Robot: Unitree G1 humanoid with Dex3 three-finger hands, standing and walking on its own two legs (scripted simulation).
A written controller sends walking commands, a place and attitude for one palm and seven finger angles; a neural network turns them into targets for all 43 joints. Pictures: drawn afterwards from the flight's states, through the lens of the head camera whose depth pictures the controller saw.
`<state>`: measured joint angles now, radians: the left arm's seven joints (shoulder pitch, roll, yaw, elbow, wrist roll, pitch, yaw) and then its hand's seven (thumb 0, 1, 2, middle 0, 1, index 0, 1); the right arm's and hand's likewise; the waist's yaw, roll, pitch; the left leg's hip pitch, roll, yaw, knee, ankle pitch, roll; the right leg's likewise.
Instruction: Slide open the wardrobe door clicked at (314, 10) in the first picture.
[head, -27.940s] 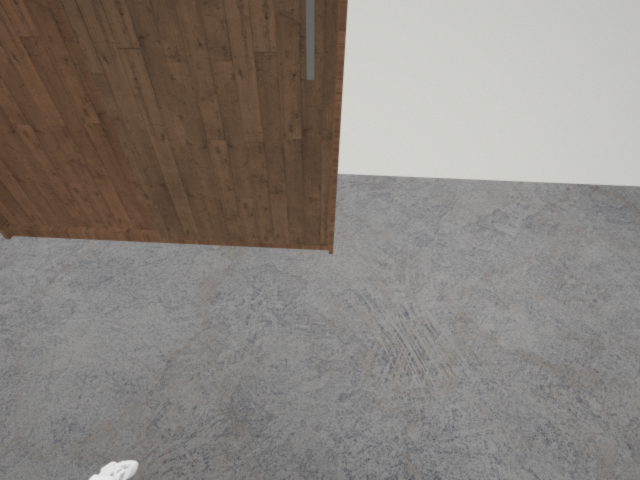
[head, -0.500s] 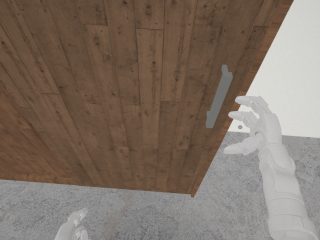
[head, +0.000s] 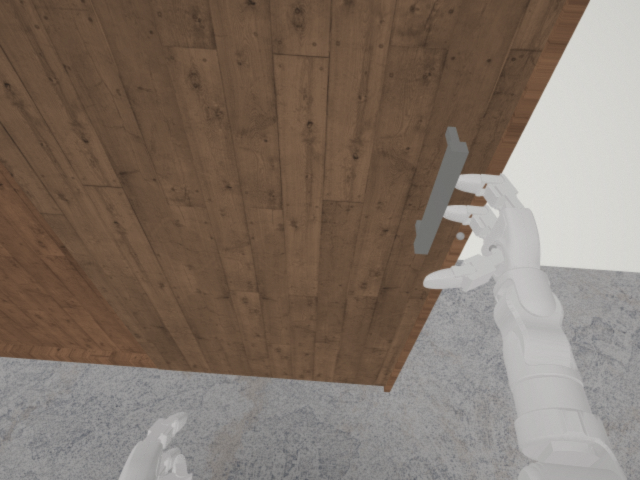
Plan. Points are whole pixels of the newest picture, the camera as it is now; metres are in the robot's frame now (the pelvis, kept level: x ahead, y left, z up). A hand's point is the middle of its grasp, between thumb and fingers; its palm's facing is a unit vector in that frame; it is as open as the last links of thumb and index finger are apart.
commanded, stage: feel for the door with the fingertips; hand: right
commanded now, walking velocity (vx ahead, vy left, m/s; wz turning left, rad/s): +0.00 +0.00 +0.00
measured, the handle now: (435, 195) +0.47 -0.12 +0.11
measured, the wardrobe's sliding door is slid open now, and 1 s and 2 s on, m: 0.00 0.00 0.00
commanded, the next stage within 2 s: slide the fingers in behind the handle in 0.36 s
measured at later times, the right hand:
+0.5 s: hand (458, 223) +0.42 -0.14 +0.11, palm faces -0.01 +1.00 +0.00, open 13.8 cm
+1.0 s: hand (456, 242) +0.38 -0.13 +0.11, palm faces -0.01 +1.00 +0.00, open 14.0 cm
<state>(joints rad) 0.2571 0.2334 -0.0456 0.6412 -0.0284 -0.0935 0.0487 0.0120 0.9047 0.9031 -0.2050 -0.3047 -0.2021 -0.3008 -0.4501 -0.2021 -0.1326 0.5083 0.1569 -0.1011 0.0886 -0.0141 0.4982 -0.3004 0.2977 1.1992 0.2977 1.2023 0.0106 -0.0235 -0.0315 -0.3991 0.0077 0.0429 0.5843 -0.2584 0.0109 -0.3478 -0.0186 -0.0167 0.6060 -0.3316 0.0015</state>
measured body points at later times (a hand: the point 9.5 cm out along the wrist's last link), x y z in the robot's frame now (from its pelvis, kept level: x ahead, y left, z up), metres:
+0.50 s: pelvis +0.00 +0.00 +0.00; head +0.04 +0.01 +0.45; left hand +0.11 +0.25 -0.11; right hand +0.41 -0.20 +0.11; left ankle +0.02 +0.11 -0.73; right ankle -0.01 -0.12 -0.73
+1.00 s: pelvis +0.00 +0.00 +0.00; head +0.02 +0.00 +0.45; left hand +0.14 +0.23 -0.10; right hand +0.38 -0.19 +0.11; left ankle +0.02 +0.11 -0.73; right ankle -0.01 -0.12 -0.73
